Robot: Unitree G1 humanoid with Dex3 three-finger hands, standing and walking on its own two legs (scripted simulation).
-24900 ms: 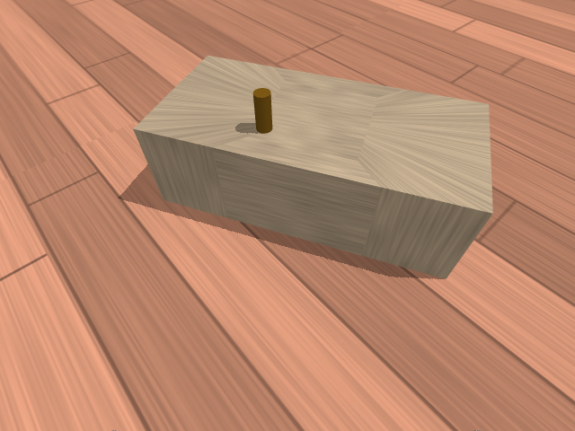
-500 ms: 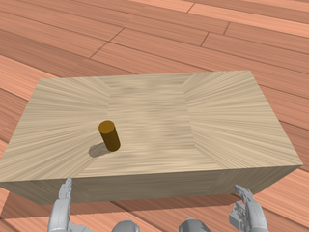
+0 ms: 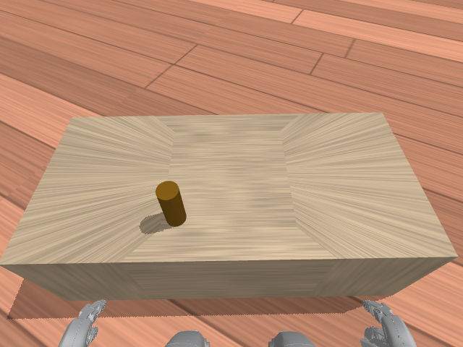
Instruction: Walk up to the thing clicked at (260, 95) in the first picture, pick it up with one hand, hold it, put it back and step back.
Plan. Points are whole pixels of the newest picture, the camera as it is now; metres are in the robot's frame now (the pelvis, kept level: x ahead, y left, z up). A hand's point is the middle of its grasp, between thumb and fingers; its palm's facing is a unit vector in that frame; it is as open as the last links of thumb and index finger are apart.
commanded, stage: stand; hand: left
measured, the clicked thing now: (172, 205) +0.49 +0.20 -0.24
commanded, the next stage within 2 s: none
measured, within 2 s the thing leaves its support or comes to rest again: neither
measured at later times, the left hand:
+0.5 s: hand out of the picture +0.06 +0.24 -0.11, palm faces -0.01 -0.94 -0.35, open 7.4 cm
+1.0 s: hand out of the picture +0.04 +0.25 -0.11, palm faces -0.02 -0.93 -0.36, open 7.4 cm
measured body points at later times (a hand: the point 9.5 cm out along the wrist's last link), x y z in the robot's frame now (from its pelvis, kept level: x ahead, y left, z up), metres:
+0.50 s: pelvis +0.00 +0.00 +0.04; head -0.01 -0.01 +0.49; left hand +0.06 +0.29 -0.09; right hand +0.05 -0.28 -0.10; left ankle +0.01 +0.14 -0.70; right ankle +0.01 -0.13 -0.70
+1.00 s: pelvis -0.01 +0.00 +0.05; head -0.01 -0.01 +0.50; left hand +0.04 +0.30 -0.09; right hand +0.05 -0.29 -0.10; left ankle +0.01 +0.14 -0.70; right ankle +0.01 -0.13 -0.70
